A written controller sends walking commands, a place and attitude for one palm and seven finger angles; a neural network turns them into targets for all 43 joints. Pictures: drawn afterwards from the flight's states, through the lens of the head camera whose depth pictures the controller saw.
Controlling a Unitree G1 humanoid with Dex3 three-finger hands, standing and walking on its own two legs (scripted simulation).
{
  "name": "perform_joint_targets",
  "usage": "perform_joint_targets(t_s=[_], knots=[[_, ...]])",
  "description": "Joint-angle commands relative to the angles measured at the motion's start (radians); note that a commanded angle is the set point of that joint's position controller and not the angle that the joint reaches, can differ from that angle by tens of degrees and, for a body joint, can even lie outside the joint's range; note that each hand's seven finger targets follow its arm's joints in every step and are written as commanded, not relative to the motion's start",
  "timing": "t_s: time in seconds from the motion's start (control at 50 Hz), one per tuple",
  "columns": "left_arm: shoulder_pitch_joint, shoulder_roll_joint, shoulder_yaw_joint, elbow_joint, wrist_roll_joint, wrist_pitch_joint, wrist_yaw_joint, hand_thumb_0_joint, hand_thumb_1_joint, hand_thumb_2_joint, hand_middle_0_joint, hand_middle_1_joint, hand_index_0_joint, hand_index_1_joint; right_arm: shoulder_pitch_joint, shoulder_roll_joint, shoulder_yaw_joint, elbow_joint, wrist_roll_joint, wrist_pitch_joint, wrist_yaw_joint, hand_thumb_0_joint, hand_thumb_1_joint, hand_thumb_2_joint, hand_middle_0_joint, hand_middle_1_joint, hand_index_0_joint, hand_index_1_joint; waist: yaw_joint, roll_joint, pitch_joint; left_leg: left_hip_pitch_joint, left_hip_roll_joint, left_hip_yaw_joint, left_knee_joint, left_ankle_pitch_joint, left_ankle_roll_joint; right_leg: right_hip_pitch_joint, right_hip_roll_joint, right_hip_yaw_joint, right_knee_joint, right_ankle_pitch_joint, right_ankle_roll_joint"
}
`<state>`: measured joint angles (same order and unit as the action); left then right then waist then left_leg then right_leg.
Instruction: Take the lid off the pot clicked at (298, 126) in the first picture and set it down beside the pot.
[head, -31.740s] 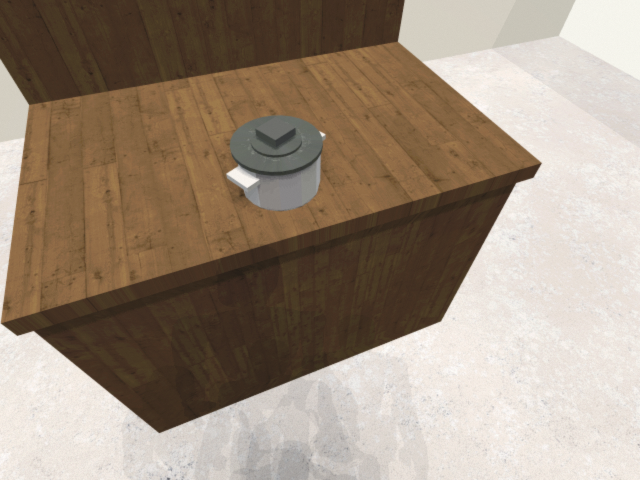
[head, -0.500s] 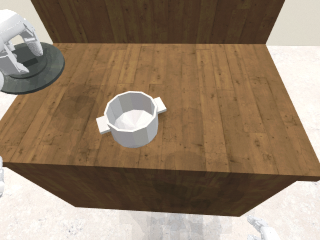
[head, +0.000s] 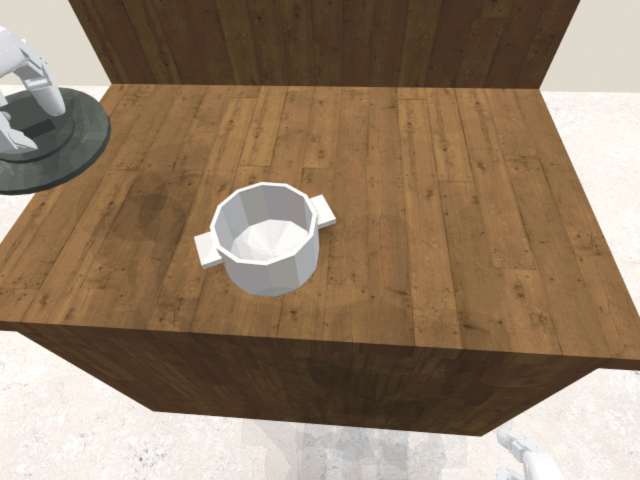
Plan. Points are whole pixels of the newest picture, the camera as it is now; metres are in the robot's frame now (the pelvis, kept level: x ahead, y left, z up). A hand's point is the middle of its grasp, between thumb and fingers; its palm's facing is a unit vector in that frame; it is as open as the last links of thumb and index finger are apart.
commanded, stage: lower the lid onto the table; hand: left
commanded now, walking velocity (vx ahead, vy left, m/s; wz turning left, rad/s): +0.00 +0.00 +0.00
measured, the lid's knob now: (22, 120) +0.43 +0.34 +0.22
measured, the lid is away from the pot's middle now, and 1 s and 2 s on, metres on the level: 0.24 0.24 0.23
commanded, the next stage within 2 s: none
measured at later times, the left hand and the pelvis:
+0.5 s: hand (30, 148) +0.40 +0.33 +0.21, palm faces -0.25 -0.11 -0.96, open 7.7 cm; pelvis -0.01 +0.00 +0.00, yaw +0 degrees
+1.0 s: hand (43, 173) +0.41 +0.34 +0.17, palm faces -0.32 -0.13 -0.94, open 7.7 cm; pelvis +0.00 +0.00 +0.00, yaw +0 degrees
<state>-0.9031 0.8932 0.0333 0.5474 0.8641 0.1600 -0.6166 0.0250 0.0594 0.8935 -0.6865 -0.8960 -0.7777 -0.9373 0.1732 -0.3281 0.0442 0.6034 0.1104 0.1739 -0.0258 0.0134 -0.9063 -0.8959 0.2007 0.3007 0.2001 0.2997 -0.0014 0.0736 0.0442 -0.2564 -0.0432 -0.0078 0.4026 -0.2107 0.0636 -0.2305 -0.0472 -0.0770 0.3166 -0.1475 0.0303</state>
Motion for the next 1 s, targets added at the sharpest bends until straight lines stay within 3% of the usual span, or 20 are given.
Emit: perform_joint_targets(t_s=[0.0, 0.04, 0.1, 0.18, 0.22, 0.24, 0.26, 0.34, 0.4, 0.46, 0.5, 0.58, 0.64, 0.68, 0.72, 0.82, 0.84, 0.9, 0.92, 0.98], knots=[[-0.461, 0.320, 0.102, -0.174, 0.021, 0.017, 0.055, 0.000, 0.469, 1.080, -0.896, -1.010, -0.936, -1.022, -0.033, -0.141, -0.053, -0.128, -0.006, -0.040, -0.008, 0.000, -0.900, -0.900, 0.200, 0.300, 0.200, 0.300, -0.015, 0.046, -0.433, 0.231, 0.022, -0.060, 0.001, 0.452, 0.021, 0.103, 0.061, 0.012, 0.011, 0.210, -0.070], [-0.443, 0.374, 0.147, -0.144, 0.025, 0.016, 0.061, 0.000, 0.469, 1.080, -0.896, -1.010, -0.936, -1.022, -0.025, -0.155, -0.054, -0.119, -0.005, -0.040, -0.007, 0.000, -0.900, -0.900, 0.200, 0.300, 0.200, 0.300, -0.013, 0.021, -0.424, 0.208, 0.023, -0.057, -0.001, 0.421, 0.021, 0.110, 0.062, 0.011, 0.012, 0.212, -0.073], [-0.482, 0.322, 0.101, -0.191, 0.022, 0.010, 0.060, 0.000, 0.469, 1.080, -0.896, -1.010, -0.936, -1.022, -0.039, -0.138, -0.052, -0.131, -0.006, -0.041, -0.010, 0.000, -0.900, -0.900, 0.200, 0.300, 0.200, 0.300, -0.017, 0.051, -0.443, 0.230, 0.021, -0.059, 0.001, 0.434, 0.023, 0.107, 0.061, 0.011, 0.016, 0.205, -0.069], [-0.447, 0.370, 0.154, -0.186, 0.023, 0.000, 0.068, 0.000, 0.469, 1.080, -0.896, -1.010, -0.936, -1.022, -0.035, -0.143, -0.051, -0.131, -0.011, -0.044, -0.009, 0.000, -0.900, -0.900, 0.200, 0.300, 0.200, 0.300, -0.009, 0.039, -0.445, 0.215, 0.018, -0.061, 0.004, 0.422, 0.024, 0.125, 0.061, 0.014, 0.022, 0.211, -0.071], [-0.422, 0.333, 0.126, -0.145, 0.017, -0.004, 0.064, 0.000, 0.469, 1.080, -0.896, -1.010, -0.936, -1.022, -0.031, -0.141, -0.050, -0.126, -0.007, -0.039, -0.010, 0.000, -0.900, -0.900, 0.200, 0.300, 0.200, 0.300, -0.015, 0.018, -0.398, 0.193, 0.020, -0.061, -0.006, 0.374, 0.021, 0.101, 0.063, 0.003, 0.016, 0.179, -0.069], [-0.419, 0.321, 0.111, -0.152, 0.013, -0.006, 0.067, 0.000, 0.469, 1.080, -0.896, -1.010, -0.936, -1.022, -0.041, -0.147, -0.054, -0.128, -0.007, -0.041, -0.007, 0.000, -0.900, -0.900, 0.200, 0.300, 0.200, 0.300, -0.020, 0.038, -0.389, 0.189, 0.020, -0.056, -0.004, 0.364, 0.021, 0.089, 0.063, 0.005, 0.009, 0.169, -0.071], [-0.438, 0.316, 0.107, -0.181, 0.015, -0.010, 0.070, 0.000, 0.469, 1.080, -0.896, -1.010, -0.936, -1.022, -0.027, -0.141, -0.054, -0.126, -0.008, -0.040, -0.008, 0.000, -0.900, -0.900, 0.200, 0.300, 0.200, 0.300, -0.021, 0.044, -0.415, 0.211, 0.020, -0.059, -0.007, 0.377, 0.021, 0.099, 0.066, 0.006, 0.014, 0.166, -0.070], [-0.424, 0.350, 0.138, -0.163, 0.012, -0.018, 0.080, 0.000, 0.469, 1.080, -0.896, -1.010, -0.936, -1.022, -0.030, -0.150, -0.056, -0.122, -0.012, -0.044, -0.011, 0.000, -0.900, -0.900, 0.200, 0.300, 0.200, 0.300, -0.019, 0.047, -0.412, 0.193, 0.016, -0.057, -0.005, 0.337, 0.023, 0.101, 0.067, 0.006, 0.009, 0.155, -0.073], [-0.424, 0.369, 0.154, -0.101, 0.016, -0.032, 0.079, 0.000, 0.469, 1.080, -0.896, -1.010, -0.936, -1.022, -0.013, -0.149, -0.053, -0.113, -0.011, -0.042, -0.016, 0.000, -0.900, -0.900, 0.200, 0.300, 0.200, 0.300, -0.017, 0.004, -0.398, 0.158, 0.012, -0.054, -0.008, 0.293, 0.024, 0.121, 0.064, 0.008, 0.017, 0.160, -0.070], [-0.466, 0.315, 0.097, -0.170, 0.008, -0.045, 0.087, 0.000, 0.469, 1.080, -0.896, -1.010, -0.936, -1.022, -0.011, -0.143, -0.058, -0.113, -0.013, -0.046, -0.015, 0.000, -0.900, -0.900, 0.200, 0.300, 0.200, 0.300, -0.029, 0.072, -0.430, 0.207, 0.017, -0.060, -0.007, 0.337, 0.024, 0.109, 0.067, 0.008, 0.012, 0.152, -0.071], [-0.440, 0.363, 0.145, -0.166, 0.015, -0.051, 0.094, 0.000, 0.469, 1.080, -0.896, -1.010, -0.936, -1.022, -0.006, -0.147, -0.057, -0.111, -0.015, -0.050, -0.016, 0.000, -0.900, -0.900, 0.200, 0.300, 0.200, 0.300, -0.020, 0.068, -0.441, 0.212, 0.015, -0.065, 0.000, 0.362, 0.026, 0.117, 0.068, 0.011, 0.012, 0.171, -0.072], [-0.358, 0.341, 0.145, -0.064, 0.007, -0.059, 0.087, 0.000, 0.469, 1.080, -0.896, -1.010, -0.936, -1.022, 0.008, -0.152, -0.060, -0.098, -0.016, -0.046, -0.014, 0.000, -0.900, -0.900, 0.200, 0.300, 0.200, 0.300, -0.024, 0.007, -0.381, 0.161, 0.015, -0.053, 0.006, 0.327, 0.025, 0.111, 0.065, 0.008, 0.013, 0.186, -0.067], [-0.382, 0.351, 0.144, -0.133, 0.000, -0.072, 0.091, 0.000, 0.469, 1.080, -0.896, -1.010, -0.936, -1.022, -0.009, -0.155, -0.066, -0.108, -0.016, -0.043, -0.008, 0.000, -0.900, -0.900, 0.200, 0.300, 0.200, 0.300, -0.025, 0.056, -0.413, 0.177, 0.017, -0.057, 0.012, 0.361, 0.024, 0.116, 0.062, 0.014, 0.020, 0.200, -0.071], [-0.364, 0.398, 0.191, -0.106, 0.008, -0.078, 0.097, 0.000, 0.469, 1.080, -0.896, -1.010, -0.936, -1.022, 0.013, -0.156, -0.064, -0.103, -0.018, -0.041, -0.012, 0.000, -0.900, -0.900, 0.200, 0.300, 0.200, 0.300, -0.020, 0.034, -0.427, 0.178, 0.015, -0.058, 0.016, 0.367, 0.027, 0.130, 0.065, 0.013, 0.026, 0.207, -0.068], [-0.359, 0.348, 0.148, -0.077, 0.000, -0.083, 0.091, 0.000, 0.469, 1.080, -0.896, -1.010, -0.936, -1.022, 0.006, -0.150, -0.060, -0.104, -0.016, -0.037, -0.014, 0.000, -0.900, -0.900, 0.200, 0.300, 0.200, 0.300, -0.029, 0.032, -0.396, 0.165, 0.013, -0.054, 0.016, 0.349, 0.029, 0.109, 0.065, 0.007, 0.021, 0.198, -0.065], [-0.390, 0.333, 0.126, -0.068, -0.003, -0.099, 0.097, 0.000, 0.469, 1.080, -0.896, -1.010, -0.936, -1.022, 0.019, -0.153, -0.063, -0.090, -0.015, -0.036, -0.018, 0.000, -0.900, -0.900, 0.200, 0.300, 0.200, 0.300, -0.036, 0.044, -0.396, 0.175, 0.017, -0.057, 0.011, 0.334, 0.028, 0.095, 0.070, 0.001, 0.013, 0.176, -0.065], [-0.381, 0.352, 0.141, -0.066, -0.001, -0.102, 0.102, 0.000, 0.469, 1.080, -0.896, -1.010, -0.936, -1.022, 0.017, -0.158, -0.066, -0.091, -0.017, -0.039, -0.017, 0.000, -0.900, -0.900, 0.200, 0.300, 0.200, 0.300, -0.035, 0.048, -0.397, 0.175, 0.018, -0.059, 0.014, 0.337, 0.030, 0.088, 0.071, 0.003, 0.011, 0.166, -0.068], [-0.405, 0.362, 0.151, -0.112, 0.000, -0.116, 0.113, 0.000, 0.469, 1.080, -0.896, -1.010, -0.936, -1.022, 0.023, -0.152, -0.065, -0.087, -0.019, -0.044, -0.019, 0.000, -0.900, -0.900, 0.200, 0.300, 0.200, 0.300, -0.034, 0.083, -0.449, 0.218, 0.017, -0.068, 0.018, 0.402, 0.030, 0.104, 0.072, 0.005, 0.014, 0.192, -0.067], [-0.382, 0.334, 0.131, -0.076, 0.002, -0.118, 0.112, 0.000, 0.469, 1.080, -0.896, -1.010, -0.936, -1.022, 0.020, -0.148, -0.063, -0.086, -0.021, -0.047, -0.020, 0.000, -0.900, -0.900, 0.200, 0.300, 0.200, 0.300, -0.037, 0.079, -0.422, 0.207, 0.016, -0.066, 0.020, 0.393, 0.030, 0.085, 0.073, 0.002, 0.009, 0.183, -0.066], [-0.375, 0.325, 0.129, -0.050, -0.005, -0.126, 0.111, 0.000, 0.469, 1.080, -0.896, -1.010, -0.936, -1.022, 0.029, -0.155, -0.066, -0.069, -0.019, -0.043, -0.016, 0.000, -0.900, -0.900, 0.200, 0.300, 0.200, 0.300, -0.041, 0.048, -0.398, 0.199, 0.022, -0.070, 0.016, 0.403, 0.027, 0.082, 0.075, -0.003, 0.006, 0.188, -0.064]])
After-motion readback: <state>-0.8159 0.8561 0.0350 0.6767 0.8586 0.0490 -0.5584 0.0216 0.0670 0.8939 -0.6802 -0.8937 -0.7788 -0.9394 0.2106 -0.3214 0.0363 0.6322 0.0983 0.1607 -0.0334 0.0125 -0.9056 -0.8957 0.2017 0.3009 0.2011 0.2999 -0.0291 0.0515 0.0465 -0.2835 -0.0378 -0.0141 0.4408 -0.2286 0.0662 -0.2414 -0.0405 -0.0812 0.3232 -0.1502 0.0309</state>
